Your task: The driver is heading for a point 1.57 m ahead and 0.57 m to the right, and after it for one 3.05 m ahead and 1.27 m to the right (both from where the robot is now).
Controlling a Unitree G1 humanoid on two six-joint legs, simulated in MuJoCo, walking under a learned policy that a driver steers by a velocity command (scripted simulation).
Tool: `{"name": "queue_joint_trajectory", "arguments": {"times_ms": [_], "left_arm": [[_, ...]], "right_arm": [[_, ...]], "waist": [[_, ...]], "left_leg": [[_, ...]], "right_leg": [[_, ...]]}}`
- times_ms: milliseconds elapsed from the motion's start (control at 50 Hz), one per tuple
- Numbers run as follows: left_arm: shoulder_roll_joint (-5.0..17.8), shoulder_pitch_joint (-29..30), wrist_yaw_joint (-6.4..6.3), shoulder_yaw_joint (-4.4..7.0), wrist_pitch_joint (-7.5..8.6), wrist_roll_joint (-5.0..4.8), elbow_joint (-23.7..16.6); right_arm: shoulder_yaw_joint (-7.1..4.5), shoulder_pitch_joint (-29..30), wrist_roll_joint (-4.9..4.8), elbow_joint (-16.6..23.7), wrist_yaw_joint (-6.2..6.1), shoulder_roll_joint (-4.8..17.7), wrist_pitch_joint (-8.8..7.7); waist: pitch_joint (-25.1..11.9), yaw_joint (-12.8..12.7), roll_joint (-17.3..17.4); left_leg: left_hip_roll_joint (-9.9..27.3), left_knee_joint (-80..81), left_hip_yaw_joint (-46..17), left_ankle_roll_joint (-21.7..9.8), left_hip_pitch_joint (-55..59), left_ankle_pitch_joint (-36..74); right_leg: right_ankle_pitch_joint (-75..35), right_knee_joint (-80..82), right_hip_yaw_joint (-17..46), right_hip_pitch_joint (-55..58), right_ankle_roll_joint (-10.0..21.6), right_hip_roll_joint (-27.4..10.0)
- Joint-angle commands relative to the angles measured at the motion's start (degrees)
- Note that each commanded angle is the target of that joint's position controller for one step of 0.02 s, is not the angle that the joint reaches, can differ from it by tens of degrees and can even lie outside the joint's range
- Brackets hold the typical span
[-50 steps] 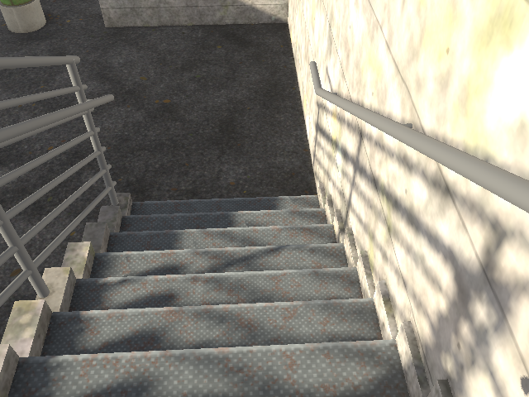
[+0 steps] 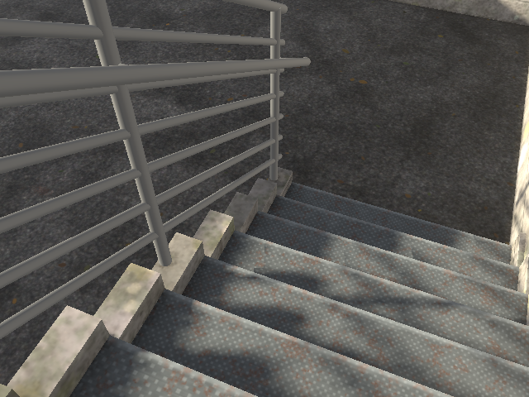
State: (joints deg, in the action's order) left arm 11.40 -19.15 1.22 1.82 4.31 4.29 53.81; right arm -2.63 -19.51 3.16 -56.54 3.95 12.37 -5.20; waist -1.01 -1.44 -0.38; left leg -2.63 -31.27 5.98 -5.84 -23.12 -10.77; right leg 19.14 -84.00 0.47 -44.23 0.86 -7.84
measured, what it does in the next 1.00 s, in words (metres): goes down, turning right: right foot 0.16 m lower, then left foot 0.17 m lower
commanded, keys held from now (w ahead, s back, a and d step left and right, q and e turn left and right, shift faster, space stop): w+e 0.70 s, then w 0.30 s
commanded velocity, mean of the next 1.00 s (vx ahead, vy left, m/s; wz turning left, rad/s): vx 0.45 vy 0.00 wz -0.36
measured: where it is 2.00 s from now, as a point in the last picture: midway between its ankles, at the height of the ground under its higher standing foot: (412, 329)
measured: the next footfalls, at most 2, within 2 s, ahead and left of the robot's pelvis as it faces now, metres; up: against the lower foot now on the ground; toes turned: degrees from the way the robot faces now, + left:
right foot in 0.56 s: +0.26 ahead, -0.33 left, -0.16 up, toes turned -23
left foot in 1.00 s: +0.61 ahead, -0.25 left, -0.33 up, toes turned -23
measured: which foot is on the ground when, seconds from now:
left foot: down 0.00-0.58, up 0.60-0.98, down 1.00-1.00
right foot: up 0.00-0.54, down 0.56-1.00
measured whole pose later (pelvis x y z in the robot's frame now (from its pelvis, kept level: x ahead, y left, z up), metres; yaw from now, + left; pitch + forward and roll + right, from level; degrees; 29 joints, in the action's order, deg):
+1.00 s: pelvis +0.45 -0.27 -0.29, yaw -28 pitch +2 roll -6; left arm 8.7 -30.0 3.9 -1.4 5.7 5.9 58.9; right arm 1.0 -4.8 4.3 -51.1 3.8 14.0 -4.6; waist -3.6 -6.1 5.2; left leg 5.0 -24.9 1.4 -3.2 -24.5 14.1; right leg 52.9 -72.1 1.2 -16.5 1.6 6.9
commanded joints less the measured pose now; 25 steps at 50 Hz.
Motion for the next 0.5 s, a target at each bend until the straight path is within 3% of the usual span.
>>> {"name": "queue_joint_trajectory", "arguments": {"times_ms": [20,40,60,80,100,140,160,180,200,220,240,260,280,300,340,360,380,400,440,480,500], "left_arm": [[1.37,-1.98,-1.31,0.65,-2.39,-2.13,-1.96],[0.91,-3.55,-1.59,0.33,-2.88,-3.43,-0.87],[1.32,-15.27,2.06,-0.32,-1.50,0.55,4.46],[3.04,-15.20,2.86,0.37,-0.80,1.74,3.92],[3.46,-12.83,3.00,0.19,-0.50,1.95,2.21],[4.08,-6.55,1.80,0.30,-0.12,1.09,-0.79],[3.60,-4.55,1.00,0.20,-0.01,1.30,-1.32],[2.53,-2.18,0.72,-0.11,-0.22,1.07,-1.67],[1.34,1.10,0.55,-0.78,-0.43,0.70,-3.24],[0.11,1.17,0.69,-1.13,-0.81,0.56,-2.38],[-0.24,1.70,1.27,-1.24,-0.86,0.90,-2.12],[-0.21,1.26,1.91,-0.88,-0.93,1.15,-1.08],[-0.57,0.64,2.79,-0.97,-1.17,1.33,-0.13],[0.12,0.70,3.31,-0.61,-1.36,1.37,0.01],[0.06,1.85,3.75,-0.48,-2.38,0.62,-1.99],[-0.01,4.01,3.49,-0.52,-2.70,0.58,-3.57],[0.00,6.10,2.82,-0.52,-3.11,1.06,-4.45],[-0.73,9.30,2.69,-0.86,-3.43,1.73,-5.43],[-1.16,15.31,2.10,-1.00,-3.42,2.33,-6.17],[-0.70,16.52,1.88,-0.99,-2.75,2.82,-4.93],[-0.30,13.36,1.72,-0.73,-1.93,1.75,-2.77]], "right_arm": [[-1.68,-0.05,-3.94,2.43,-3.09,8.18,0.23],[-2.03,2.25,-3.77,3.60,-3.61,9.99,0.55],[0.04,-2.95,2.69,1.37,-0.94,4.70,-1.40],[0.10,-5.56,3.09,0.07,-0.42,2.80,-1.65],[0.43,-9.23,3.42,-1.84,-0.27,2.12,-1.51],[0.85,-14.94,3.93,-6.06,-0.91,1.78,-1.36],[0.89,-17.08,2.92,-6.98,-1.80,1.25,-1.80],[1.09,-16.73,2.82,-7.57,-2.42,1.05,-1.84],[1.77,-17.86,3.17,-9.37,-3.68,-0.85,-2.13],[2.31,-22.34,3.03,-11.26,-4.40,-2.83,-2.34],[2.94,-23.39,3.07,-11.16,-4.60,-4.19,-2.70],[3.84,-23.58,2.45,-10.64,-4.56,-5.54,-2.94],[4.55,-22.01,3.06,-9.78,-4.11,-5.90,-3.06],[4.88,-18.46,3.69,-7.88,-3.57,-5.35,-3.07],[4.61,-15.19,5.23,-7.76,-2.45,-2.75,-3.44],[4.13,-15.56,5.00,-8.50,-2.33,-1.39,-3.83],[3.60,-16.91,3.94,-8.99,-2.89,-0.68,-4.04],[3.18,-18.99,2.76,-9.99,-3.91,0.64,-3.62],[1.92,-21.63,1.72,-10.10,-5.36,2.21,-1.50],[0.68,-24.12,2.32,-10.60,-5.55,3.81,1.00],[0.46,-23.62,3.40,-10.64,-5.41,4.58,2.34]], "waist": [[-2.95,-2.30,-2.05],[-5.83,-3.64,0.46],[6.16,-2.67,8.21],[7.00,-1.22,5.69],[5.82,0.24,2.89],[4.24,3.12,1.38],[3.67,4.70,1.41],[3.08,5.62,2.61],[3.42,6.35,3.23],[3.49,8.03,3.24],[4.55,8.50,3.99],[5.31,8.63,2.06],[6.18,7.26,3.60],[6.12,6.30,6.00],[9.91,4.44,3.98],[11.64,4.90,2.53],[12.23,6.42,2.46],[12.95,7.66,3.22],[13.98,11.14,3.45],[13.71,12.20,3.03],[12.53,10.24,0.94]], "left_leg": [[19.50,14.46,-20.15,-9.18,-2.52,2.22],[17.36,12.81,-14.06,-7.48,-4.92,3.82],[17.70,14.52,-13.18,-10.03,-12.78,-2.32],[19.64,14.05,-16.06,-11.75,-9.06,-4.90],[21.75,12.59,-20.00,-13.04,-3.53,-7.01],[24.48,11.27,-24.59,-13.09,9.76,-11.90],[23.84,10.00,-23.84,-12.80,16.97,-13.36],[23.39,10.18,-21.81,-12.55,17.07,-13.68],[24.73,7.56,-22.86,-11.36,25.07,-11.11],[24.64,5.56,-20.62,-10.60,27.37,-11.66],[24.30,5.83,-18.73,-9.90,24.93,-10.96],[23.17,5.18,-13.57,-8.83,18.45,-11.80],[21.23,4.25,-9.00,-6.44,11.03,-14.18],[19.13,6.59,-4.13,-4.30,0.90,-17.48],[20.26,7.56,0.70,-1.81,-9.47,-22.62],[21.81,5.82,1.10,-1.10,-7.03,-22.20],[22.73,3.09,0.88,-0.66,-1.55,-21.81],[24.14,-0.22,-0.70,-0.09,3.52,-21.46],[25.75,-3.82,-3.08,0.70,10.76,-21.90],[27.89,-5.92,-6.07,1.10,14.37,-21.31],[28.20,-9.92,-6.21,1.97,14.89,-19.12]], "right_leg": [[-15.61,17.57,2.93,8.10,-1.05,-0.08],[-18.11,17.68,0.68,14.08,-1.67,2.54],[-23.95,8.28,2.76,7.15,0.00,0.63],[-21.07,7.90,4.14,1.88,0.62,1.32],[-18.37,7.17,5.54,-4.40,1.36,1.64],[-16.28,9.92,11.60,-16.86,2.79,1.58],[-22.79,18.05,13.99,-21.52,2.92,1.86],[-25.35,20.43,12.29,-20.41,2.84,2.01],[-32.78,27.76,16.05,-27.43,1.80,0.15],[-36.49,30.10,14.41,-28.43,1.79,-0.28],[-38.77,32.46,12.86,-26.18,2.21,-0.67],[-45.01,37.05,9.65,-19.89,2.72,-0.71],[-49.39,39.31,6.29,-11.83,3.39,-2.04],[-47.63,39.27,2.30,0.78,3.76,-1.80],[-43.48,38.21,0.22,14.50,4.26,-1.88],[-41.77,41.04,0.85,14.60,4.13,-2.23],[-39.98,45.66,0.56,12.59,3.66,-2.10],[-38.79,50.09,1.16,10.29,3.22,-2.41],[-35.84,58.17,-0.36,7.89,2.95,-2.02],[-31.55,63.74,-0.65,11.19,3.59,-1.36],[-31.60,65.32,0.28,15.75,3.17,-1.71]]}}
